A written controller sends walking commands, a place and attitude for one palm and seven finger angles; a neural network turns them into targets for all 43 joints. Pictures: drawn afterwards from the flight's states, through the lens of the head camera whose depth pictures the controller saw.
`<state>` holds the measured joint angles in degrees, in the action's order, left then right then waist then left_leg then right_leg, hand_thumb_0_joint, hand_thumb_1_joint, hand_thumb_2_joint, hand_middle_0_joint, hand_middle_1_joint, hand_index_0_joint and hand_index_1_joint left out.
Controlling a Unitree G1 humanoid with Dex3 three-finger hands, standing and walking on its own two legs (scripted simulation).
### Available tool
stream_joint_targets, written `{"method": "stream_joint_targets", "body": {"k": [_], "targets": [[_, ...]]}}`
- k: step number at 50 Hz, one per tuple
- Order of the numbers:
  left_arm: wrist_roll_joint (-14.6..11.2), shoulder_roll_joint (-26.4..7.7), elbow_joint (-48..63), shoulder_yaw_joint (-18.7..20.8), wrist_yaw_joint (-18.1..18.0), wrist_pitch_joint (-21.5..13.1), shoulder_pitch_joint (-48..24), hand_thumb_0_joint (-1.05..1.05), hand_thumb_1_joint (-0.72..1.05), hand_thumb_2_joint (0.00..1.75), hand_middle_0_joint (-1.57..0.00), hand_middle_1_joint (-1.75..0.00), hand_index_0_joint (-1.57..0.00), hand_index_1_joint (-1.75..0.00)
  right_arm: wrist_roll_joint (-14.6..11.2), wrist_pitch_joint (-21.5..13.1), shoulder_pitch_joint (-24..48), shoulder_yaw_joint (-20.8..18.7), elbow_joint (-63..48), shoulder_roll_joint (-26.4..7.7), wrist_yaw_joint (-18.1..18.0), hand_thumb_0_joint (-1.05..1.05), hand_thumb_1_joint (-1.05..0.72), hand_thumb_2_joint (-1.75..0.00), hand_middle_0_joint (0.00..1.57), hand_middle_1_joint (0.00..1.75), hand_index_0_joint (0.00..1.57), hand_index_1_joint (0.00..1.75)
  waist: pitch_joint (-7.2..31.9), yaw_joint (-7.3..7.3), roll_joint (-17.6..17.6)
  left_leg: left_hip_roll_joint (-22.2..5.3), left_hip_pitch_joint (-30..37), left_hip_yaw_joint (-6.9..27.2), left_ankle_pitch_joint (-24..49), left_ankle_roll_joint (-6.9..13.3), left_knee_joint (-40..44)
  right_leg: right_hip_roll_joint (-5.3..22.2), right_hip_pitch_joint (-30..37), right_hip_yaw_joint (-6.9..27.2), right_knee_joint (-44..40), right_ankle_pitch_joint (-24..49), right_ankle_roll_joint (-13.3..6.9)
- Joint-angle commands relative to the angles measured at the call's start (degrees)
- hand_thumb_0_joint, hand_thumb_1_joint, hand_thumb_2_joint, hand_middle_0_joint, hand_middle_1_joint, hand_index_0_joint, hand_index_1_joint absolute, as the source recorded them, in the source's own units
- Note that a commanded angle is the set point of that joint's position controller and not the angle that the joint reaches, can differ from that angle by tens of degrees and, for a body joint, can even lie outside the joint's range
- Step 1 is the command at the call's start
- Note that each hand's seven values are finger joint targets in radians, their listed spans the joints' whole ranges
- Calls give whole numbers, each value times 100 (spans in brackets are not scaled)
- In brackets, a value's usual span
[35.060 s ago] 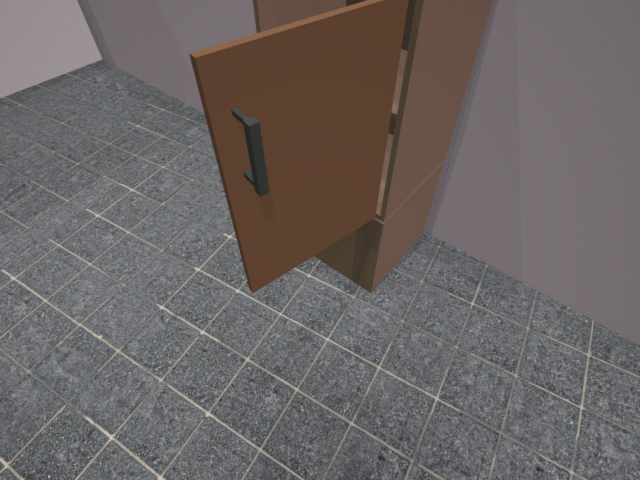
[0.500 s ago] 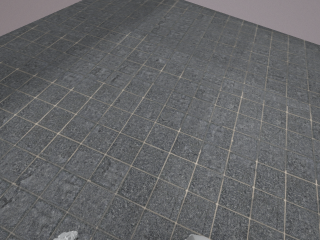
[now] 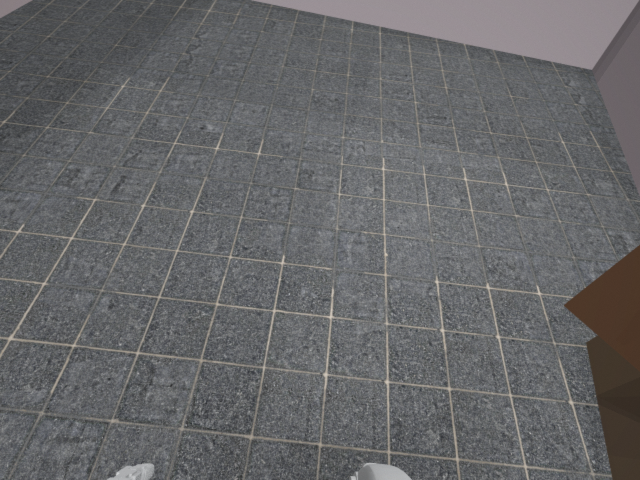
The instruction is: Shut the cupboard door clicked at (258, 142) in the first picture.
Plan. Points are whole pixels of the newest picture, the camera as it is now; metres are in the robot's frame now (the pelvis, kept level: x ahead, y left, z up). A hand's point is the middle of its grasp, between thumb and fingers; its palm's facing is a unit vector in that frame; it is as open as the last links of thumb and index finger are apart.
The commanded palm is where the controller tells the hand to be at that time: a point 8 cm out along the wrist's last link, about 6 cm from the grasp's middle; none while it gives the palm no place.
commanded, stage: turn to face it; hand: left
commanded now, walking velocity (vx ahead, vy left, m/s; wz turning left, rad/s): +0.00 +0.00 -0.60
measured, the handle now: out of the picture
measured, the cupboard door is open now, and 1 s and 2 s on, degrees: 50 50 50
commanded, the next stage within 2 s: take the last steps up to it in 1.42 s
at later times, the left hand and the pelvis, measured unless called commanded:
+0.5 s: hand (219, 465) +0.16 +0.14 -0.15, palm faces -0.28 -0.93 -0.24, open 7.4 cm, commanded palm none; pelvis +0.02 -0.03 +0.00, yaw -17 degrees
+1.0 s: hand (276, 403) +0.24 +0.07 -0.16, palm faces -0.55 -0.79 -0.28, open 7.4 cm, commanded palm none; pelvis +0.03 -0.05 -0.01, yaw -34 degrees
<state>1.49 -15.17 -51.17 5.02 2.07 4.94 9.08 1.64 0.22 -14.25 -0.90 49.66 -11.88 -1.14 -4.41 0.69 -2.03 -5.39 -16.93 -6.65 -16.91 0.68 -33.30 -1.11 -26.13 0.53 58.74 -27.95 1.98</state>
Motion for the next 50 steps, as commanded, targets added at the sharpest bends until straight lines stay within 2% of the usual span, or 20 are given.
{"method": "stream_joint_targets", "body": {"k": [1,7,10,11,12,13,15,18,25,28,29,30,31,36,42,44,45,47,48,50], "targets": [[-65,-215,599,48,40,-155,-305,0,90,90,-20,-30,-20,-30,26,-88,-299,-330,-262,-1169,-150,0,-90,-90,20,30,20,30,633,73,1297,-1422,1197,766,2938,665,1248,280,-373,-202,41,83,124],[-44,-144,658,2,27,-207,-487,0,90,90,-20,-30,-20,-30,20,-22,-487,-446,-99,-1276,-77,0,-90,-90,20,30,20,30,615,231,1529,-1566,1142,321,2955,593,923,123,427,-616,-1497,200,-3],[-40,-269,503,42,-3,-251,-16,0,90,90,-20,-30,-20,-30,-26,16,-272,-490,-119,-1332,-43,0,-90,-90,20,30,20,30,710,-72,1275,-1431,614,-19,2199,208,280,56,1537,-710,-3039,1436,-144],[-15,-536,389,106,-42,-300,405,0,90,90,-20,-30,-20,-30,-67,24,-180,-498,-172,-1200,-8,0,-90,-90,20,30,20,30,859,-282,686,-1167,65,-237,1469,-86,-435,455,2316,-175,-3643,2047,-329],[43,-1176,313,209,-129,-372,674,0,90,90,-20,-30,-20,-30,-104,50,-23,-392,-423,-698,31,0,-90,-90,20,30,20,30,779,-422,-1176,-306,-1439,-667,-1264,-463,-1641,1910,3087,1773,-4060,3352,-893],[-47,-1420,210,232,-183,-364,933,0,90,90,-20,-30,-20,-30,-79,136,357,-341,-583,-746,0,0,-90,-90,20,30,20,30,605,-613,-1116,-28,-1796,67,-2062,-492,-2690,2452,2479,2277,-4054,4100,-1444],[-40,-1137,294,219,-281,-382,399,0,90,90,-20,-30,-20,-30,-89,155,405,-363,-479,-812,-65,0,-90,-90,20,30,20,30,472,-309,-1352,-115,-2227,717,-1487,-494,-3403,2020,2359,2222,-4062,3651,-1520],[-27,-842,500,122,-281,-381,-150,0,90,90,-20,-30,-20,-30,-66,156,155,-347,-249,-744,8,0,-90,-90,20,30,20,30,612,16,-654,-115,-1497,571,-707,-585,-2945,1436,1850,1229,-3874,3435,-1252],[7,-988,408,196,-235,-359,76,0,90,90,-20,-30,-20,-30,-118,88,287,-317,-405,-647,-10,0,-90,-90,20,30,20,30,629,-96,-760,275,-776,463,-703,-544,-1044,1297,1649,1783,-3650,3492,-1275],[-57,-890,434,178,-223,-304,-139,0,90,90,-20,-30,-20,-30,-128,16,-253,-317,-243,-734,-63,0,-90,-90,20,30,20,30,712,200,-527,334,547,464,425,-467,629,952,921,1786,-3146,3036,-817],[-95,-629,525,138,-203,-270,-73,0,90,90,-20,-30,-20,-30,-82,-44,-396,-365,-220,-1038,-88,0,-90,-90,20,30,20,30,825,225,235,-327,1177,1140,550,-229,1268,410,274,1416,-2619,2151,-511],[-132,-304,607,73,-144,-256,84,0,90,90,-20,-30,-20,-30,0,-60,-519,-454,-274,-1597,-99,0,-90,-90,20,30,20,30,849,222,1781,-1667,1508,2459,1081,378,1622,-321,-472,531,-1406,130,-185],[-81,-386,719,75,-118,-299,-7,0,90,90,-20,-30,-20,-30,25,-38,-600,-450,-375,-1674,-113,0,-90,-90,20,30,20,30,775,273,1561,-2278,1001,2809,1376,883,1662,-169,-407,180,-272,-815,-117],[-55,-311,531,98,28,-168,-104,0,90,90,-20,-30,-20,-30,44,-42,115,-331,-486,-1218,-137,0,-90,-90,20,30,20,30,476,-25,1242,-1422,793,987,2327,656,1352,247,-346,-103,362,-25,102],[-46,-194,596,16,53,-222,-263,0,90,90,-20,-30,-20,-30,25,16,-158,-454,-287,-1365,-71,0,-90,-90,20,30,20,30,676,155,1563,-1467,1062,380,2720,574,838,86,445,-633,-1553,197,16],[-44,-252,501,29,38,-265,24,0,90,90,-20,-30,-20,-30,-5,42,-20,-486,-283,-1406,-42,0,-90,-90,20,30,20,30,737,-29,1468,-1380,807,119,2414,323,405,-5,1111,-764,-2558,1046,-61],[-34,-420,405,69,18,-295,327,0,90,90,-20,-30,-20,-30,-40,54,46,-502,-305,-1370,-20,0,-90,-90,20,30,20,30,801,-190,1177,-1224,377,-66,1922,78,-86,73,1793,-630,-3229,1669,-159],[10,-1437,205,248,-133,-411,946,0,90,90,-20,-30,-20,-30,-90,80,458,-337,-709,-683,42,0,-90,-90,20,30,20,30,710,-552,-1427,43,-1828,-373,-2009,-533,-2295,2276,2832,2264,-3994,4249,-1161],[-48,-1468,156,260,-210,-405,1105,0,90,90,-20,-30,-20,-30,-91,156,693,-322,-741,-851,-34,0,-90,-90,20,30,20,30,727,-639,-1072,-19,-1927,474,-1964,-479,-3033,2375,2476,2420,-3978,4397,-1547],[-41,-1083,253,184,-277,-395,443,0,90,90,-20,-30,-20,-30,-90,144,600,-348,-541,-888,-61,0,-90,-90,20,30,20,30,551,-298,-1290,-132,-2176,794,-1350,-493,-3460,1924,2313,2065,-3921,3793,-1509]]}}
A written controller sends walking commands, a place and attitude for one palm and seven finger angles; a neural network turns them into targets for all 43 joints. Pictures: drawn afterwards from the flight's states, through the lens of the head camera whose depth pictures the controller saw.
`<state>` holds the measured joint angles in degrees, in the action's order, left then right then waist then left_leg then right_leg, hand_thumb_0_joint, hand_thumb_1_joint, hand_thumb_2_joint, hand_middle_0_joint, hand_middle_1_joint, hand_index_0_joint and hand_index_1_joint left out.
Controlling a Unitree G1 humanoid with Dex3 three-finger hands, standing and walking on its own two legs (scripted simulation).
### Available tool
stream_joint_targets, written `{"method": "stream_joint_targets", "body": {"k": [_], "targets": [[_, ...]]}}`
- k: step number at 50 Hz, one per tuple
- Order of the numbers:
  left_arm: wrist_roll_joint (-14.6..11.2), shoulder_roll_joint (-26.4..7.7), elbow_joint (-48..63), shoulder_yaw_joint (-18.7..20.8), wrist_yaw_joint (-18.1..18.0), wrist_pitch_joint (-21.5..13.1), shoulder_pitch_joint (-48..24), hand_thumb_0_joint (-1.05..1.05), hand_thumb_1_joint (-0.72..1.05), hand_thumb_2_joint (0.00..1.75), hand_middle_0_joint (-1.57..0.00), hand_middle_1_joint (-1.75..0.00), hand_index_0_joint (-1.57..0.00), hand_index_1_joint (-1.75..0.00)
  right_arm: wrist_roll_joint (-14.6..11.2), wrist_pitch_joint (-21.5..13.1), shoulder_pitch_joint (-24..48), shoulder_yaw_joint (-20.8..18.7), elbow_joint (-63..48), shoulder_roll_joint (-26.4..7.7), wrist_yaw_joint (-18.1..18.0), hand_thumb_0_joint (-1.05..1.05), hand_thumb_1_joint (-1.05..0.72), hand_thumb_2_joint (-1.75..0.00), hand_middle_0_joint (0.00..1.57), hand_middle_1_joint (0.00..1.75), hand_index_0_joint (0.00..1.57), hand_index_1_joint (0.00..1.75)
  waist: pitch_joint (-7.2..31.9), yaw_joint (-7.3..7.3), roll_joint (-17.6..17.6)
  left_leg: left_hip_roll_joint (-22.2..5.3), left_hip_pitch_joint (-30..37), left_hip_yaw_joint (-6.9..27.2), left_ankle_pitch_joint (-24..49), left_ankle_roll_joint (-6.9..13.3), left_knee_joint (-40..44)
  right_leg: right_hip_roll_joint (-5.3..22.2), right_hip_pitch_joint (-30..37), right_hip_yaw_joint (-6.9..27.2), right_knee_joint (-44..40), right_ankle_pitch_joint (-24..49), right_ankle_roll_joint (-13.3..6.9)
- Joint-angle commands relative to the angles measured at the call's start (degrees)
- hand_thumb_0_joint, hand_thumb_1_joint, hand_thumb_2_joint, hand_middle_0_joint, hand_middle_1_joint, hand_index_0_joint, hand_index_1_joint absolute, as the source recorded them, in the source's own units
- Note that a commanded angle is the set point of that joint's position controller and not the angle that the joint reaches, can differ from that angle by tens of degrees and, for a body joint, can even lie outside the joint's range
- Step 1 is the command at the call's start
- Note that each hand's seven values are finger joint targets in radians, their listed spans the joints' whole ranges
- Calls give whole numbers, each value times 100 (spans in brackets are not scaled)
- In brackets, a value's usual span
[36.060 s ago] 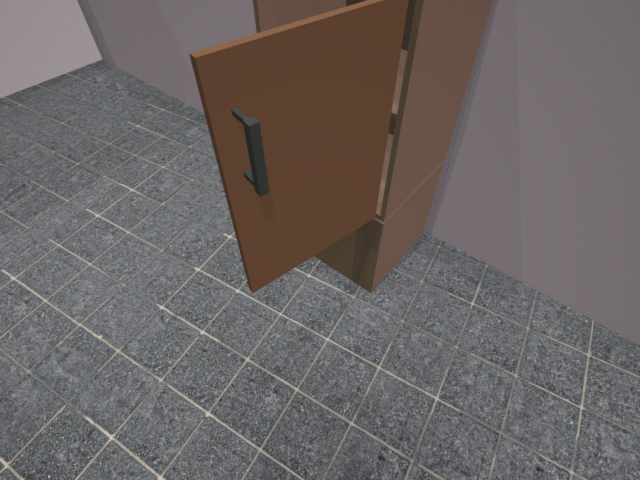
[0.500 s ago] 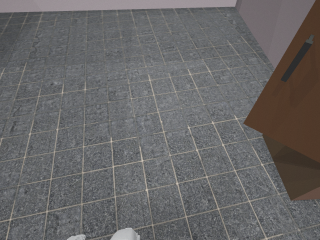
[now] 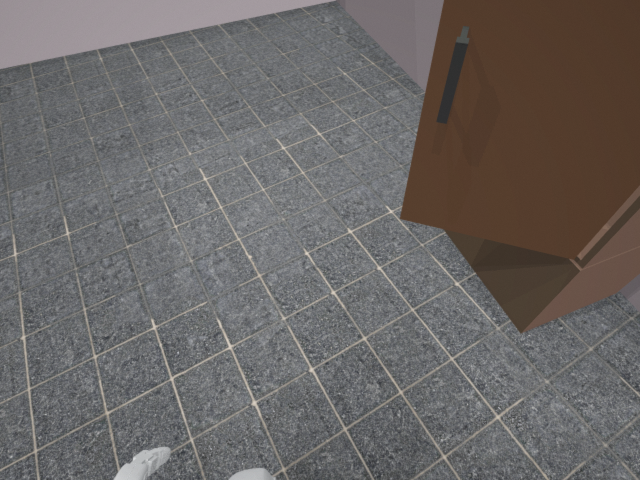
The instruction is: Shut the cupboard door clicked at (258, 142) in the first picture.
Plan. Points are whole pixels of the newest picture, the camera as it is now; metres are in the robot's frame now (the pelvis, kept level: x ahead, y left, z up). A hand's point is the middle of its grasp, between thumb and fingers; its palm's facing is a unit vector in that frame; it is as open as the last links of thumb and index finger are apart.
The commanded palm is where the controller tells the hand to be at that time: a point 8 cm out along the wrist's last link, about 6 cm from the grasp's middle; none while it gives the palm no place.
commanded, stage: turn to face it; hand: left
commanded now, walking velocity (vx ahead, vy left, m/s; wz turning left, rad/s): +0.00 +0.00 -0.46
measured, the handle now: (453, 77) +0.72 -0.20 +0.10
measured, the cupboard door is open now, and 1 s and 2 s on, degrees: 50 50 50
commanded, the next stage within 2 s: take the last steps up to it in 0.42 s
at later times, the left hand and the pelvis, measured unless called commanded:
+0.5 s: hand (200, 454) +0.17 +0.19 -0.15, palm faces -0.20 -0.96 -0.21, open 7.4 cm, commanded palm none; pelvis +0.04 +0.01 +0.02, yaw -13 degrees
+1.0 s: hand (245, 417) +0.22 +0.14 -0.17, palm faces -0.37 -0.92 -0.14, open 7.4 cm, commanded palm none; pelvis +0.13 -0.03 +0.01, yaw -22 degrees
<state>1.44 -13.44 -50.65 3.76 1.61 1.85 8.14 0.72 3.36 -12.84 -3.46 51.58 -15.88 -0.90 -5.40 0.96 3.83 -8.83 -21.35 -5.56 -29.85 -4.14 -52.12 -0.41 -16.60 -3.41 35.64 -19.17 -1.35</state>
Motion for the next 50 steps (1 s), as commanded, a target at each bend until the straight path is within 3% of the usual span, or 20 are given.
{"method": "stream_joint_targets", "body": {"k": [1,9,12,13,14,15,18,21,27,28,29,30,31,35,41,42,43,44,45,50], "targets": [[-34,-1093,290,258,-231,-84,265,0,90,90,-20,-30,-20,-30,17,-176,350,-92,-620,-469,-53,0,-90,-90,20,30,20,30,701,-168,-1504,210,-1477,644,281,-51,-1444,1578,1202,1999,-1511,2922,-1042],[14,-1137,235,269,-217,-78,216,0,90,90,-20,-30,-20,-30,-20,-217,102,-21,-474,-234,-21,0,-90,-90,20,30,20,30,776,-103,-1300,604,-314,325,633,-20,778,1280,775,1967,-1395,2630,-955],[-39,-1004,195,244,-217,-36,21,0,90,90,-20,-30,-20,-30,-25,-280,-423,-6,-281,-263,-64,0,-90,-90,20,30,20,30,745,162,-1145,671,832,361,1792,53,2367,987,166,1953,-970,2104,-550],[-76,-791,269,205,-210,-9,75,0,90,90,-20,-30,-20,-30,9,-354,-628,-22,-224,-489,-84,0,-90,-90,20,30,20,30,895,187,-468,238,1393,809,2156,223,3016,570,-223,1661,-511,1535,-278],[-115,-455,303,144,-170,16,344,0,90,90,-20,-30,-20,-30,93,-389,-682,-95,-232,-971,-103,0,-90,-90,20,30,20,30,951,93,926,-887,1780,2014,2970,753,3226,-157,-895,995,406,29,53],[-98,-425,372,113,-153,-4,339,0,90,90,-20,-30,-20,-30,118,-355,-726,-115,-315,-1121,-126,0,-90,-90,20,30,20,30,867,132,1120,-1619,1434,2566,3208,1316,3450,-245,-991,547,1353,-1518,166],[-48,-503,252,168,-99,56,82,0,90,90,-20,-30,-20,-30,155,-385,-353,-12,-331,-783,-186,0,-90,-90,20,30,20,30,548,-13,791,-1255,1054,1963,3983,1434,3388,76,-1144,666,2661,-1210,270],[-62,-288,181,87,-58,98,44,0,90,90,-20,-30,-20,-30,145,-354,-323,-15,-238,-681,-187,0,-90,-90,20,30,20,30,669,-7,708,-878,1301,1029,4443,1269,3129,100,-765,295,1793,-991,320],[-54,-280,-45,54,-80,-5,459,0,90,90,-20,-30,-20,-30,64,-278,-474,-117,3,-703,-127,0,-90,-90,20,30,20,30,878,-86,499,-708,944,650,3525,914,2522,-87,846,-89,-811,597,184],[-30,-468,-131,112,-78,-24,747,0,90,90,-20,-30,-20,-30,42,-270,-387,-125,-7,-629,-100,0,-90,-90,20,30,20,30,947,-228,67,-510,562,406,2310,667,2227,159,1336,289,-1394,647,61],[32,-886,-183,200,-99,-65,946,0,90,90,-20,-30,-20,-30,6,-266,-268,-90,-121,-326,-68,0,-90,-90,20,30,20,30,841,-330,-1135,126,-445,-173,426,337,1404,1153,1772,1677,-2050,-64,-357],[27,-1312,-252,268,-99,-63,1091,0,90,90,-20,-30,-20,-30,39,-249,171,-27,-342,-167,-20,0,-90,-90,20,30,20,30,401,-562,-1928,652,-1335,-231,-820,172,190,1975,1537,2891,-2552,-760,-1025],[8,-1190,-252,297,-143,-111,1160,0,90,90,-20,-30,-20,-30,72,-240,442,-61,-393,-300,-35,0,-90,-90,20,30,20,30,166,-611,-1867,549,-1805,344,-513,228,-624,1958,1374,3198,-2683,-925,-1327],[25,-748,-189,178,-181,-237,491,0,90,90,-20,-30,-20,-30,93,-358,167,-66,-159,-223,61,0,-90,-90,20,30,20,30,129,-77,-1230,343,-1165,299,326,169,-464,1322,784,1771,-2242,109,-1171],[-28,-722,-328,188,-80,-210,328,0,90,90,-20,-30,-20,-30,92,-513,-820,-38,130,-125,-24,0,-90,-90,20,30,20,30,273,356,-1027,659,1225,-196,1638,153,2148,763,-343,1350,-1564,-172,-800],[-44,-515,-304,135,-53,-201,337,0,90,90,-20,-30,-20,-30,107,-568,-1295,-91,283,-348,-59,0,-90,-90,20,30,20,30,508,535,-328,340,2020,290,1391,213,2652,451,-798,1126,-722,-321,-573],[-88,-120,-211,63,-3,-188,526,0,90,90,-20,-30,-20,-30,230,-626,-1873,-220,411,-986,-112,0,-90,-90,20,30,20,30,715,693,1340,-1179,2780,2448,500,731,3465,-249,-1872,520,1033,-949,-213],[-38,-262,49,59,30,-201,242,0,90,90,-20,-30,-20,-30,234,-605,-2152,-251,397,-1331,-186,0,-90,-90,20,30,20,30,639,775,1172,-2248,2608,3754,-80,1313,4127,-192,-2366,469,2281,-1489,-111],[52,-413,67,105,50,-181,-24,0,90,90,-20,-30,-20,-30,201,-596,-1889,-223,371,-1259,-187,0,-90,-90,20,30,20,30,386,649,600,-2199,2035,3644,-216,1348,4254,130,-2463,754,2928,-1117,-99],[44,-165,-191,101,195,-63,158,0,90,90,-20,-30,-20,-30,158,-695,-1079,-42,296,-618,-193,0,-90,-90,20,30,20,30,15,108,470,-1251,1337,1047,1975,1032,4099,515,-2021,468,2638,269,193]]}}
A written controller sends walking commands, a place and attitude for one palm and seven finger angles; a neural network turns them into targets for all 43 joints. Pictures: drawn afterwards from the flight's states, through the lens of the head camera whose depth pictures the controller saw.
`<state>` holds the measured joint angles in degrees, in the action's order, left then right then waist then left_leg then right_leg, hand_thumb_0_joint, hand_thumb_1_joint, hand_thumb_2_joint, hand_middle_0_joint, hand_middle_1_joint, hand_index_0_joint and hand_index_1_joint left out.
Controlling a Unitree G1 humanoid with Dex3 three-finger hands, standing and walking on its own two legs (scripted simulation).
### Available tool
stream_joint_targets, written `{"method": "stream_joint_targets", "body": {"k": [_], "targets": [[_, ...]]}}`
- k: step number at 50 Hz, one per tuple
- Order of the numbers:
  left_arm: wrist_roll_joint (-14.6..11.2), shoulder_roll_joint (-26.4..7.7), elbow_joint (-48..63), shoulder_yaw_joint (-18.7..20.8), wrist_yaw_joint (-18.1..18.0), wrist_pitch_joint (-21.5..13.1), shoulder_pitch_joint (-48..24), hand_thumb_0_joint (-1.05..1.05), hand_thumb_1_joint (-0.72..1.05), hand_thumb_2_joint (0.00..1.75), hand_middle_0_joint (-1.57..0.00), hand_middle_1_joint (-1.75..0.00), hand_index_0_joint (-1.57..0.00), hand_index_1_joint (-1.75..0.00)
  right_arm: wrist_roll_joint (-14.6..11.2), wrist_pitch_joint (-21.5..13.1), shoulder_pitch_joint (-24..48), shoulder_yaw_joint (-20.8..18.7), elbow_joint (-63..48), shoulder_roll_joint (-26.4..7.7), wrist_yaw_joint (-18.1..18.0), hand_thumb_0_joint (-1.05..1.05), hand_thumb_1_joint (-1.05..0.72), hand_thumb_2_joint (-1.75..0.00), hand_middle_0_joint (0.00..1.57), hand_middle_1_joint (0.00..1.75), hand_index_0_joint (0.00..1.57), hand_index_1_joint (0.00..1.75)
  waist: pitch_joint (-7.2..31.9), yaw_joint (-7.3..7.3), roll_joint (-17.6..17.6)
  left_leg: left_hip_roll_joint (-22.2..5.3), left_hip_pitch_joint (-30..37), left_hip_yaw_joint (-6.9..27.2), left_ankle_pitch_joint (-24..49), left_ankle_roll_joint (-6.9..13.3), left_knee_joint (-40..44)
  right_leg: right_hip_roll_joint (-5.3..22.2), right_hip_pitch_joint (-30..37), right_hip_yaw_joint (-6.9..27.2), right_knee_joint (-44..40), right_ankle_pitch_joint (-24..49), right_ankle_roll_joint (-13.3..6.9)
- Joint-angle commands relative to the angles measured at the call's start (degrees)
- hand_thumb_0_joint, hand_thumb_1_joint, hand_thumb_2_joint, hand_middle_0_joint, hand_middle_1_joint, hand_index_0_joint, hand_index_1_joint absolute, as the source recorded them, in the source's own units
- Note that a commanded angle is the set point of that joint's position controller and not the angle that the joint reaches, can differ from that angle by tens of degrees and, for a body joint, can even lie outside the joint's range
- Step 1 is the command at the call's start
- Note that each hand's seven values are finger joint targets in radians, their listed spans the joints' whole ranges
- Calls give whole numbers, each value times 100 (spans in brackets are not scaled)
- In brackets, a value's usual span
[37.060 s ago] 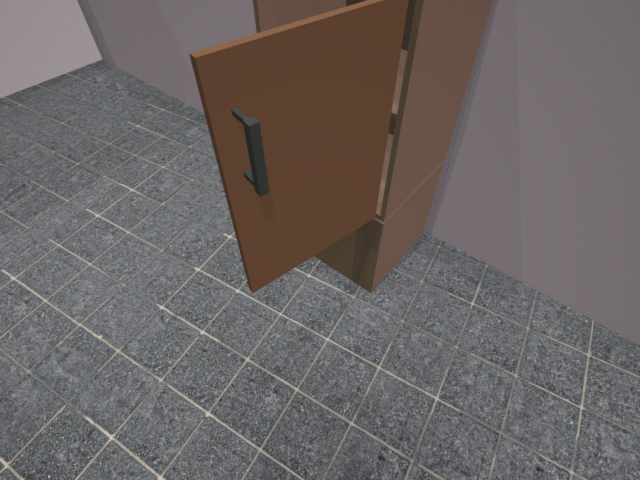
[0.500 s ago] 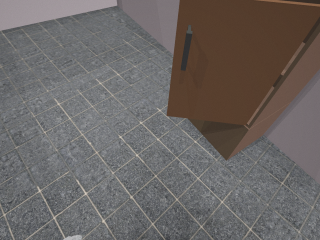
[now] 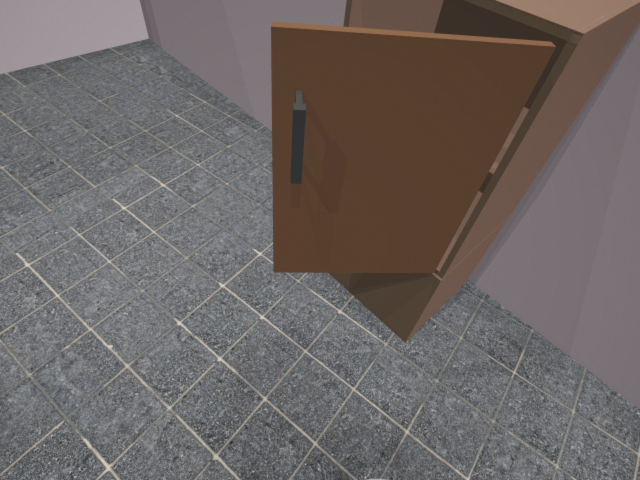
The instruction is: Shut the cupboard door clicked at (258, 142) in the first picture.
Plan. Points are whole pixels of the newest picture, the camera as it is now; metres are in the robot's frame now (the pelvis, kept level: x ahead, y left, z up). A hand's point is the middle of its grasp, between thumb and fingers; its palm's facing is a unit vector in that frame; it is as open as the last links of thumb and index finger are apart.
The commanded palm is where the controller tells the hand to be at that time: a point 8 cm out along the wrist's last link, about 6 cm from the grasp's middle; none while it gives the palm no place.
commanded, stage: take the last steps up to it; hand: left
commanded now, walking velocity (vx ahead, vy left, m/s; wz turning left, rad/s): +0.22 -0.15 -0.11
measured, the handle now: (297, 139) +0.61 +0.06 +0.09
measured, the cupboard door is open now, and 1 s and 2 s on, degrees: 50 50 50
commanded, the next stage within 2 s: come to a stop and stand still in 0.20 s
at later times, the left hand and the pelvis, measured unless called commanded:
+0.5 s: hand (267, 420) +0.24 +0.08 -0.17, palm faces -0.05 -0.98 -0.21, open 7.2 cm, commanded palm none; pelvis +0.15 -0.10 +0.00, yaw -3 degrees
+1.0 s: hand (251, 454) +0.19 +0.10 -0.18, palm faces -0.04 -0.96 -0.28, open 7.4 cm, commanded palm none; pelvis +0.12 -0.11 -0.02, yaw -3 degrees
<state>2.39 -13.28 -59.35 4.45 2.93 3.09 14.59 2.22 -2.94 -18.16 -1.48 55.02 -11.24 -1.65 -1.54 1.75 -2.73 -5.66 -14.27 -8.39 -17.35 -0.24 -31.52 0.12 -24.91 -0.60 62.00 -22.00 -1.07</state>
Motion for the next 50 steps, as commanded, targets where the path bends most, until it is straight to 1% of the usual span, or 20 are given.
{"method": "stream_joint_targets", "body": {"k": [1,7,11,12,13,14,15,19,25,27,29,31,33,37,40,41,42,45,47,50], "targets": [[-69,-119,657,11,66,-167,-488,0,90,90,-20,-30,-20,-30,-1,-62,-582,-246,2,-1052,-103,0,-90,-90,20,30,20,30,-310,22,1207,-1453,650,996,964,618,2004,447,-1076,79,-295,672,197],[-88,-126,779,-54,40,-204,-953,0,90,90,-20,-30,-20,-30,1,27,-624,-345,157,-1069,-17,0,-90,-90,20,30,20,30,-382,108,1299,-1344,430,395,1420,560,1735,317,-243,-419,-2097,1027,190],[-76,-375,463,22,-8,-339,-105,0,90,90,-20,-30,-20,-30,-47,109,-485,-412,235,-1125,14,0,-90,-90,20,30,20,30,157,-307,1015,-1051,189,60,1798,220,501,-42,1633,-692,-3321,1374,37],[-57,-753,264,94,-71,-413,594,0,90,90,-20,-30,-20,-30,-86,105,-465,-364,235,-908,67,0,-90,-90,20,30,20,30,406,-657,211,-675,-640,-204,1410,40,-674,333,2838,-143,-3723,1306,-169],[-36,-1345,17,227,-175,-482,1289,0,90,90,-20,-30,-20,-30,-170,93,-412,-221,68,-342,100,0,-90,-90,20,30,20,30,852,-904,-1546,213,-1957,-418,-1563,-159,-2373,1860,3797,1702,-4232,1721,-777],[-128,-1415,12,197,-227,-456,1345,0,90,90,-20,-30,-20,-30,-183,140,-62,-213,-139,-423,55,0,-90,-90,20,30,20,30,755,-913,-1115,227,-2082,313,-2280,-44,-3424,2257,3125,2196,-4665,2001,-1127],[-106,-1228,51,159,-287,-491,863,0,90,90,-20,-30,-20,-30,-177,146,-106,-232,-43,-392,22,0,-90,-90,20,30,20,30,802,-652,-1644,122,-2240,615,-1836,-30,-3987,2081,2924,2245,-4704,2286,-1163],[-96,-393,352,-136,-455,-554,-412,0,90,90,-20,-30,-20,-30,-150,273,-472,-62,333,-108,23,0,-90,-90,20,30,20,30,673,64,-159,-30,-920,787,-897,-208,-2636,1632,1578,481,-4143,4948,-934],[-127,-575,244,-20,-544,-404,-216,0,90,90,-20,-30,-20,-30,-181,476,-24,-138,183,-302,21,0,-90,-90,20,30,20,30,485,-107,-481,389,-513,634,-287,-249,-733,1700,1848,724,-3834,5401,-969],[-126,-641,270,18,-567,-330,-279,0,90,90,-20,-30,-20,-30,-173,523,96,-203,108,-412,28,0,-90,-90,20,30,20,30,260,-67,-463,340,-322,752,84,-206,-342,1773,1595,781,-3684,4964,-945],[-163,-590,355,19,-577,-253,-265,0,90,90,-20,-30,-20,-30,-146,505,113,-248,31,-609,34,0,-90,-90,20,30,20,30,242,-53,-53,-105,291,1102,2360,49,182,1421,1059,516,-3347,3768,-555],[-150,-270,534,-64,-616,-157,-141,0,90,90,-20,-30,-20,-30,-85,497,171,-300,-154,-1014,7,0,-90,-90,20,30,20,30,237,-82,1094,-1203,412,1938,4519,748,674,348,709,-249,-2433,847,23],[-179,-358,587,-58,-598,-26,-254,0,90,90,-20,-30,-20,-30,-67,450,352,-270,-272,-1109,-87,0,-90,-90,20,30,20,30,439,-11,1491,-1628,302,2408,5227,1392,1109,-73,446,193,-371,-1563,193],[-161,-318,593,-10,-530,-52,-109,0,90,90,-20,-30,-20,-30,-63,416,848,-250,-497,-967,-138,0,-90,-90,20,30,20,30,660,-192,656,-1213,800,1793,4665,1353,683,-71,-47,403,240,-989,288],[-156,-255,637,-53,-493,-8,-95,0,90,90,-20,-30,-20,-30,-81,423,808,-273,-429,-975,-111,0,-90,-90,20,30,20,30,761,-110,992,-1090,760,1765,3410,1233,894,-17,306,261,-622,-861,313],[-226,-347,477,-201,-608,-275,436,0,90,90,-20,-30,-20,-30,-156,235,966,-417,-483,-1276,-32,0,-90,-90,20,30,20,30,1697,-269,1139,-1060,2137,1545,5340,897,-399,243,-258,398,-1478,-881,164],[-188,-280,600,-214,-597,-421,414,0,90,90,-20,-30,-20,-30,-142,236,897,-373,-661,-1144,-43,0,-90,-90,20,30,20,30,1659,-220,1410,-728,2657,1351,6241,750,-908,125,-260,80,-3325,6,235],[-89,-624,887,-144,-616,-482,359,0,90,90,-20,-30,-20,-30,-173,240,400,-235,-867,-440,67,0,-90,-90,20,30,20,30,863,-14,152,176,-17,781,2267,168,-583,937,1324,756,-3050,3939,-290],[-102,-616,1043,-214,-567,-457,152,0,90,90,-20,-30,-20,-30,-120,257,296,-221,-844,-399,88,0,-90,-90,20,30,20,30,721,61,823,181,324,873,2505,270,-206,611,905,449,-2581,2893,-138],[-92,-620,1042,-240,-582,-360,231,0,90,90,-20,-30,-20,-30,-153,390,539,-231,-979,-450,117,0,-90,-90,20,30,20,30,15,-67,-1005,421,-516,733,105,183,-587,907,464,949,-3549,932,-313]]}}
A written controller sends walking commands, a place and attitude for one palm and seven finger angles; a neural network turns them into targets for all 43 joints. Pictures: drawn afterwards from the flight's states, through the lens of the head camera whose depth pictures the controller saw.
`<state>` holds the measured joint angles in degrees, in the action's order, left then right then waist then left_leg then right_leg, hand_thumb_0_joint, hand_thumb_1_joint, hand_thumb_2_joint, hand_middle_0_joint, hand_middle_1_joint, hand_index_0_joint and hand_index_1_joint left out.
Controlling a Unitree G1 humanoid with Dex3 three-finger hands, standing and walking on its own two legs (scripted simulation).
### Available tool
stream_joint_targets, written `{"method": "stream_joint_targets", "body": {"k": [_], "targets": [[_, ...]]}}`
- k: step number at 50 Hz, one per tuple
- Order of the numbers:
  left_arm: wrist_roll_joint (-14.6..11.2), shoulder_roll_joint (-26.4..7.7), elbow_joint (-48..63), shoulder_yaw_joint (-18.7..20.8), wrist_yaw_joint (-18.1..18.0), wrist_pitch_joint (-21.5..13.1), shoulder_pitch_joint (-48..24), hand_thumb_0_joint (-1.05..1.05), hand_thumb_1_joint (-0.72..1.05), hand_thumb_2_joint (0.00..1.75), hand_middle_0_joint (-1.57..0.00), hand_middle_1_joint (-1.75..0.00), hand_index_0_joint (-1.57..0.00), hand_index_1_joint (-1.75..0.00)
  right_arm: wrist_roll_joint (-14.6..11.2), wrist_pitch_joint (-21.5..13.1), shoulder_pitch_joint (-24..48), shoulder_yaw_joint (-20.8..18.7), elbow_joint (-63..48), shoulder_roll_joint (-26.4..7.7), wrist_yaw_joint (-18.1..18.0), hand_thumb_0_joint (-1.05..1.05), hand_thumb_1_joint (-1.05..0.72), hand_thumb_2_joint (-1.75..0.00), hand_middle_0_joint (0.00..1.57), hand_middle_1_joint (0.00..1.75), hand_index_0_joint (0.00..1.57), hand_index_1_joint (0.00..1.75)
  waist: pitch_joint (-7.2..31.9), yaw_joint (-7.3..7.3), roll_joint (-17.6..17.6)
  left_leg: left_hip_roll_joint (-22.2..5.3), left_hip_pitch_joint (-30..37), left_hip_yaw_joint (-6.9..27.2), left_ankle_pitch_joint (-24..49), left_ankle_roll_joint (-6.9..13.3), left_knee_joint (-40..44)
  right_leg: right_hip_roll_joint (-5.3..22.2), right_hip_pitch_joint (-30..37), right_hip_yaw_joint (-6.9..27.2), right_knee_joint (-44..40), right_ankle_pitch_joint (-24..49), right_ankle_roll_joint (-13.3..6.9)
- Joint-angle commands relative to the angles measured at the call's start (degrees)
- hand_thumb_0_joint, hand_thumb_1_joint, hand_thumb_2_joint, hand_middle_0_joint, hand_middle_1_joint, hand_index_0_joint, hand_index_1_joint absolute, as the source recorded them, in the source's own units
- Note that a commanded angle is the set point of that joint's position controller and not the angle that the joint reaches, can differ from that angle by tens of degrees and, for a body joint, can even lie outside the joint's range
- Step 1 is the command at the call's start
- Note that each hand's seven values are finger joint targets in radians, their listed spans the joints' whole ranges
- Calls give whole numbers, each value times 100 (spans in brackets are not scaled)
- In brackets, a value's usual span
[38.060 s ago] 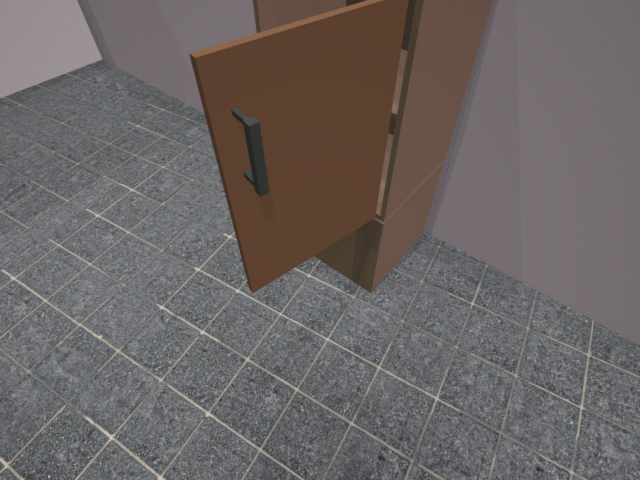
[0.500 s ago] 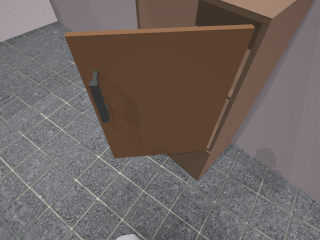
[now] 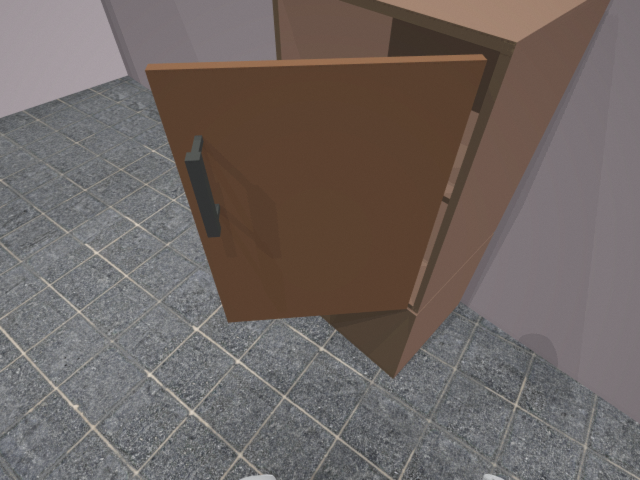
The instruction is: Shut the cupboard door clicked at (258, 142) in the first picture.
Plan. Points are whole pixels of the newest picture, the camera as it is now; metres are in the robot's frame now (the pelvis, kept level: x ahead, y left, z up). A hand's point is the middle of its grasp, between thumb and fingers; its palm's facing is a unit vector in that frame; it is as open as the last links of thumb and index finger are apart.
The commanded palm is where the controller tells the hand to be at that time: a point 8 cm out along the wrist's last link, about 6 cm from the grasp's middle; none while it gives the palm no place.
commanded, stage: come to a stop and stand still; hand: left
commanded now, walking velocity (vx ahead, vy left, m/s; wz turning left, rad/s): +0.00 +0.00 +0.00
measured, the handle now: (206, 188) +0.48 +0.20 +0.10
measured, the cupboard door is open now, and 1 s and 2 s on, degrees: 50 50 50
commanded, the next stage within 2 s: none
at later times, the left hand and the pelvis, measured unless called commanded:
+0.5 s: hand out of the picture -0.12 +0.19 -0.17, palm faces +0.07 -0.98 -0.21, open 7.4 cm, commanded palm none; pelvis -0.09 +0.01 +0.01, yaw +1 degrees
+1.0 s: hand out of the picture -0.19 +0.19 -0.16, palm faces +0.05 -0.99 -0.13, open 7.4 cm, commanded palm none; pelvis -0.16 +0.04 +0.02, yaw +1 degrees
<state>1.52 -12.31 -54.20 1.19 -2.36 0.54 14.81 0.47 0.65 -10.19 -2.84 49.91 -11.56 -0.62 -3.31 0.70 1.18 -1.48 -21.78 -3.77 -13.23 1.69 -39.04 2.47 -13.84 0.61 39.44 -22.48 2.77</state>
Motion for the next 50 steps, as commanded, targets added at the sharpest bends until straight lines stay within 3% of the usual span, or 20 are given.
{"method": "stream_joint_targets", "body": {"k": [1,3,5,9,11,13,16,17,18,19,21,23,25,26,27,29,32,36,40,50], "targets": [[6,-783,607,75,-48,-90,93,0,90,90,-20,-30,-20,-30,39,66,-315,-99,-446,-390,38,0,-90,-90,20,30,20,30,-144,110,-1422,125,352,163,-821,-99,78,857,-1219,1031,-1616,180,-830],[14,-890,762,93,-51,-35,-83,0,90,90,-20,-30,-20,-30,64,105,-575,-108,-304,-351,75,0,-90,-90,20,30,20,30,-445,232,-626,128,713,204,-907,-125,101,764,-2049,950,-1769,-1256,-847],[4,-880,823,129,-54,40,-87,0,90,90,-20,-30,-20,-30,88,132,-908,-125,-215,-433,86,0,-90,-90,20,30,20,30,-566,263,-621,75,484,368,-1277,-70,229,491,-2296,726,-1649,-2071,-734],[-22,-682,798,176,-41,98,280,0,90,90,-20,-30,-20,-30,142,86,-1180,-111,-162,-530,60,0,-90,-90,20,30,20,30,-477,130,-168,-123,-306,937,-2024,114,1177,28,-1721,342,-951,-1911,-561],[-64,-446,620,205,-27,120,739,0,90,90,-20,-30,-20,-30,162,24,-1013,-130,-149,-705,26,0,-90,-90,20,30,20,30,-257,-69,750,-629,-1124,1813,-2841,332,2389,-483,-641,-223,129,-987,-421],[-47,-223,335,211,6,134,1551,0,90,90,-20,-30,-20,-30,135,27,-484,-165,-170,-865,6,0,-90,-90,20,30,20,30,207,-506,1175,-867,-1999,1992,-2960,514,2812,-589,622,-452,1135,-439,-470],[-39,-89,68,207,63,100,2211,0,90,90,-20,-30,-20,-30,140,113,-236,-173,-107,-699,0,0,-90,-90,20,30,20,30,-116,-689,394,-390,-2169,1299,-2613,207,1936,-408,938,-115,-512,-808,-691],[-11,-243,87,200,20,44,2124,0,90,90,-20,-30,-20,-30,79,185,-344,-129,-109,-323,0,0,-90,-90,20,30,20,30,-381,-578,-797,218,-1887,728,-1908,-87,585,397,50,1323,-2174,-2120,-1026],[22,-644,340,241,-31,7,1277,0,90,90,-20,-30,-20,-30,44,264,-655,-172,-137,-61,-5,0,-90,-90,20,30,20,30,-436,-140,-1732,433,-1181,383,-941,-278,-1196,1720,-1439,2887,-3353,-2962,-1447],[-15,-680,625,253,-72,-67,205,0,90,90,-20,-30,-20,-30,57,286,-873,-220,38,-311,19,0,-90,-90,20,30,20,30,-584,208,-1371,178,-502,824,-598,-144,-2134,1714,-2503,2759,-3447,-2589,-1455],[27,-812,787,294,-61,-131,-622,0,90,90,-20,-30,-20,-30,48,179,-1817,-252,399,-297,69,0,-90,-90,20,30,20,30,-209,640,-1169,259,450,419,-586,-166,-2410,1088,-2668,1340,-2845,-1362,-1189],[67,-646,578,271,-64,-67,-219,0,90,90,-20,-30,-20,-30,13,98,-1876,-136,435,31,53,0,-90,-90,20,30,20,30,-295,420,-1243,235,747,226,-978,-142,-886,848,-2178,992,-2426,-1000,-1014],[11,-531,292,223,-48,46,397,0,90,90,-20,-30,-20,-30,34,3,-1870,-25,500,117,7,0,-90,-90,20,30,20,30,-412,225,-544,286,1250,131,-640,-113,1313,424,-1959,840,-1433,-1252,-737],[-44,-305,194,169,-34,73,678,0,90,90,-20,-30,-20,-30,78,-47,-1850,-13,512,-23,-42,0,-90,-90,20,30,20,30,-427,119,204,-4,1074,466,-746,-34,1973,39,-1704,619,-694,-1004,-573],[-105,-69,201,125,-11,63,961,0,90,90,-20,-30,-20,-30,108,-102,-1671,-61,364,-317,-85,0,-90,-90,20,30,20,30,-320,10,963,-823,542,1587,-1220,280,2526,-327,-1386,201,73,-518,-346],[-46,-47,-15,130,-30,121,986,0,90,90,-20,-30,-20,-30,92,-128,-841,-49,269,-466,-110,0,-90,-90,20,30,20,30,-130,-227,1282,-1177,-681,2507,-2376,675,3104,-276,-602,150,1023,-155,-329],[-24,80,-203,65,31,75,1145,0,90,90,-20,-30,-20,-30,70,-140,-441,5,311,-387,-108,0,-90,-90,20,30,20,30,-186,-361,382,-1089,-764,2041,-1835,826,2857,-159,-326,94,914,-29,-374],[-29,91,-409,-14,23,-94,1265,0,90,90,-20,-30,-20,-30,28,-110,-776,21,592,-279,-93,0,-90,-90,20,30,20,30,-376,-207,-153,-485,-383,1451,-1742,306,2327,-48,213,452,-1700,287,-503],[-41,-108,-357,-23,25,-166,869,0,90,90,-20,-30,-20,-30,30,-67,-978,31,765,-216,-54,0,-90,-90,20,30,20,30,-263,76,-534,-175,649,1103,-1226,64,1897,227,-1026,903,-2239,-955,-626],[-25,8,-574,-18,54,-141,1231,0,90,90,-20,-30,-20,-30,46,-112,-890,59,913,-278,-72,0,-90,-90,20,30,20,30,-218,-122,-17,-297,103,1265,-1656,83,2408,26,-400,555,-1837,-435,-532]]}}
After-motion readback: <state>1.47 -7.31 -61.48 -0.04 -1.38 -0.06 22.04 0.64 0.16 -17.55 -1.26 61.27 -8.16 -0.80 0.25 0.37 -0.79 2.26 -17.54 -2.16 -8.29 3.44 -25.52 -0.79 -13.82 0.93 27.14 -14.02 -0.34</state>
